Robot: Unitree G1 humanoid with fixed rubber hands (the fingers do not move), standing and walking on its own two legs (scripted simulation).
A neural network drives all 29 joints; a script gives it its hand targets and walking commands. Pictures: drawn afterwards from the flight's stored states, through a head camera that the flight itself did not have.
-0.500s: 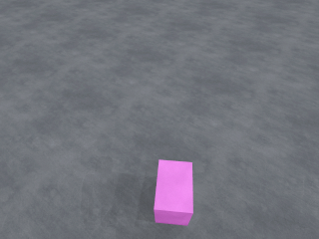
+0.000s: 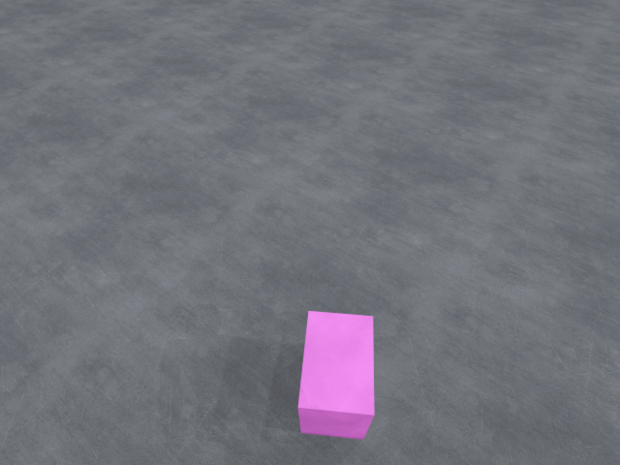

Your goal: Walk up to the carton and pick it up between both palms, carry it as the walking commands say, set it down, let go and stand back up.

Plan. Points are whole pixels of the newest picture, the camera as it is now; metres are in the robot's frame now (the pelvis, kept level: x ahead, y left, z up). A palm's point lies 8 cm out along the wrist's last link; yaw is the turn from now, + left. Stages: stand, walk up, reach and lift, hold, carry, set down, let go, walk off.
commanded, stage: walk up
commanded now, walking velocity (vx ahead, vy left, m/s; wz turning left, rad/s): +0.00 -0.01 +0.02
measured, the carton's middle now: (336, 375) +0.45 -0.04 -0.64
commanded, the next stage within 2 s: stand in 1.02 s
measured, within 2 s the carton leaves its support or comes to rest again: neither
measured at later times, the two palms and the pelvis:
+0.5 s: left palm out of the picture +0.04 +0.27 -0.13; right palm out of the picture +0.05 -0.26 -0.12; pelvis +0.00 +0.00 +0.00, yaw -1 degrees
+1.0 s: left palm out of the picture +0.04 +0.27 -0.13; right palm out of the picture +0.06 -0.27 -0.12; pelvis -0.01 +0.00 +0.00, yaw -1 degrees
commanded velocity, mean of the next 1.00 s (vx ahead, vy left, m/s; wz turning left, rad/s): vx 0.00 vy -0.01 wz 0.01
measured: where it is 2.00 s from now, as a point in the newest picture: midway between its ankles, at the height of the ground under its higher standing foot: outside the picture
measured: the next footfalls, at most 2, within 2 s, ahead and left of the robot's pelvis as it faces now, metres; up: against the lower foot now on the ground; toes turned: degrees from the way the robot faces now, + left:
none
